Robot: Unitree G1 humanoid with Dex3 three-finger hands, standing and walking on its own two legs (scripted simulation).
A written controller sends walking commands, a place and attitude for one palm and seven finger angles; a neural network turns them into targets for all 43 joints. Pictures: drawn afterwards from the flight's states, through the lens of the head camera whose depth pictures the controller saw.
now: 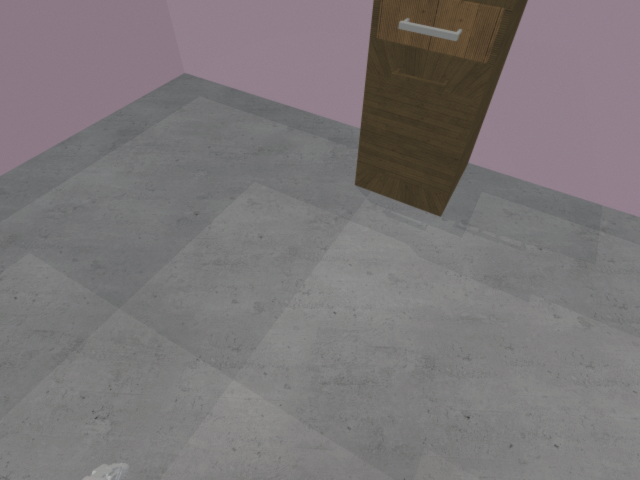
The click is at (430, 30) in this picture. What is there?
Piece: drawer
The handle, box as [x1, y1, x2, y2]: [398, 18, 461, 40]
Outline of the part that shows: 398,27 406,30 452,40 456,40 461,32 461,29 454,32 411,23 408,21 408,18 406,18 403,21 401,20 399,22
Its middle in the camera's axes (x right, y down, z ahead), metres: +0.35 -0.68 +1.24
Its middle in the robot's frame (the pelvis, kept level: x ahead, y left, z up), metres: +1.40 -0.29 +0.01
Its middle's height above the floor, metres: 0.78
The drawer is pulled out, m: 0.00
